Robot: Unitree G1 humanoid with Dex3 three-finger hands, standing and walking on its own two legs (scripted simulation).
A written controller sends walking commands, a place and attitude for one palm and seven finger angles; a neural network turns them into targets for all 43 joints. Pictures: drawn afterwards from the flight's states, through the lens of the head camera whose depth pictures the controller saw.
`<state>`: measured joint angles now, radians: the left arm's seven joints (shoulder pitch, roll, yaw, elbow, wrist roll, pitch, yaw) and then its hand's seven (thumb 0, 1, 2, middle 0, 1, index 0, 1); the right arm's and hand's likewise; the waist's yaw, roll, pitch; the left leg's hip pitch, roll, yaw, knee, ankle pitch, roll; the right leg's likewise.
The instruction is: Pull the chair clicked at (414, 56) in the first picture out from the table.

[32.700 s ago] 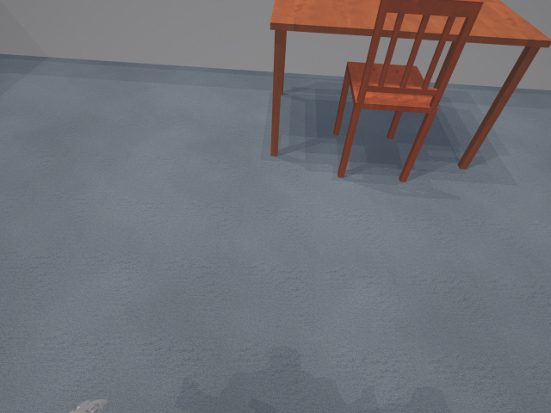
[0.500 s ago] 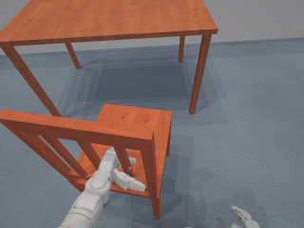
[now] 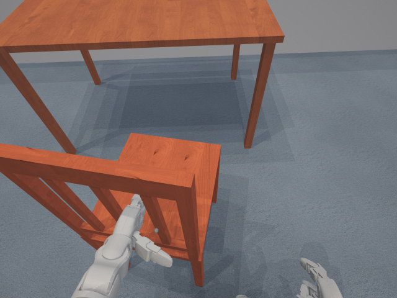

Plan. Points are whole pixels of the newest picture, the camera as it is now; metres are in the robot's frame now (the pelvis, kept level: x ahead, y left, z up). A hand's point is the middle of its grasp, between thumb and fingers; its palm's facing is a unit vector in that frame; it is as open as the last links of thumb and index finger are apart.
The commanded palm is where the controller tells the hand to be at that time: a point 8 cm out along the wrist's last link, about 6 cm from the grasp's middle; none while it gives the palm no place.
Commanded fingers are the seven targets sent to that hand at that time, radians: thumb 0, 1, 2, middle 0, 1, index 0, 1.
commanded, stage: draw the fingers out of the gap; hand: left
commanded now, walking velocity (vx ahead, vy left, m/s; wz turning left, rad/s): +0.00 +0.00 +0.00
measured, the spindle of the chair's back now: (117, 213) +0.31 +0.18 -0.04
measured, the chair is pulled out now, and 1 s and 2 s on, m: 0.57 0.57 0.57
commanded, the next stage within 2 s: draw the hand back to the body in 0.62 s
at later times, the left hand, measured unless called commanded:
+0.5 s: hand (147, 279) +0.18 +0.10 -0.04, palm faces -0.18 -0.98 -0.11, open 17.5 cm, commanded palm +0.17 +0.15 -0.01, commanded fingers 0.00 -0.55 0.20 0.00 0.00 0.00 0.00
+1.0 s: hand (113, 274) +0.17 +0.14 +0.05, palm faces +0.06 -1.00 -0.03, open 17.5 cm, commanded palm +0.13 +0.19 +0.04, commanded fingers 0.00 -0.55 0.20 0.00 0.00 0.00 0.00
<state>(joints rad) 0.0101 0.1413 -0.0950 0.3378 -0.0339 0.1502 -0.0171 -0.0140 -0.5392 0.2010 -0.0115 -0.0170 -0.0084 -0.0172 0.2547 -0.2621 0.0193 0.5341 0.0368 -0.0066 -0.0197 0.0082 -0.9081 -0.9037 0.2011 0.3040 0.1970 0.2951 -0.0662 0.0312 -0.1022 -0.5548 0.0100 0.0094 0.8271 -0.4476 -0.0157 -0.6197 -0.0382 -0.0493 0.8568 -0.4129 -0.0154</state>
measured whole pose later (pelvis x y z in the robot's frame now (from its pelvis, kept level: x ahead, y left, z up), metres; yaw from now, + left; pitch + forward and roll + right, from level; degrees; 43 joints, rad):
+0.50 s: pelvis -0.01 +0.01 -0.01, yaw +1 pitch +9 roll +0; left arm 0.41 0.16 -0.20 -0.05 0.00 0.18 -0.02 -0.01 -0.54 0.20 -0.01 0.00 0.00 0.00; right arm 0.26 -0.24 0.05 0.44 0.03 -0.09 -0.04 0.01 -0.91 -0.90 0.20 0.30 0.20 0.30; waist -0.05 0.04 -0.13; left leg -0.61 0.00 -0.02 0.93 -0.49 -0.01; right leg -0.65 -0.05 -0.07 0.93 -0.45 -0.01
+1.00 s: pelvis -0.02 +0.01 -0.05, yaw +1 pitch +13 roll -1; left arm 0.60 0.14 -0.08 -0.36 -0.11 -0.31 0.02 -0.02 -0.54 0.20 -0.01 0.00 0.00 0.00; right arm 0.26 -0.20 0.01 0.46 0.03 -0.18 -0.01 0.01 -0.91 -0.90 0.20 0.30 0.20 0.30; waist 0.00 0.03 -0.16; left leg -0.81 0.01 -0.03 1.15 -0.57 -0.01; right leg -0.84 -0.05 -0.08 1.12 -0.51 -0.01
